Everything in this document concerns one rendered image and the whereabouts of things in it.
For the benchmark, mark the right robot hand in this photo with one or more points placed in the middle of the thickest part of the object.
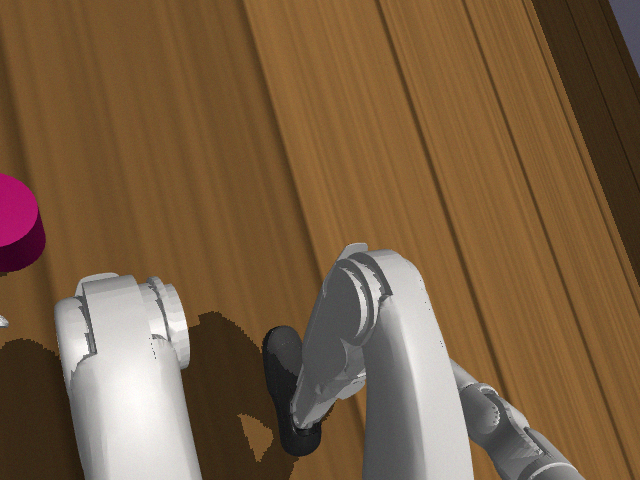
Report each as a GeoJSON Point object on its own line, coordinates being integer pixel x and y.
{"type": "Point", "coordinates": [462, 377]}

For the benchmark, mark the right robot foot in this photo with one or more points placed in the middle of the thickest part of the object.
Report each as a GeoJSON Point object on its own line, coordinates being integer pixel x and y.
{"type": "Point", "coordinates": [282, 360]}

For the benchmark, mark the can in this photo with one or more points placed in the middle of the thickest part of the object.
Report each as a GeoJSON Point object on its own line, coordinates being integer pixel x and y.
{"type": "Point", "coordinates": [22, 236]}

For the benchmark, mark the right robot arm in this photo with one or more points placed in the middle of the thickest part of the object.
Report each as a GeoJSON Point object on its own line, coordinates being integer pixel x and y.
{"type": "Point", "coordinates": [517, 451]}

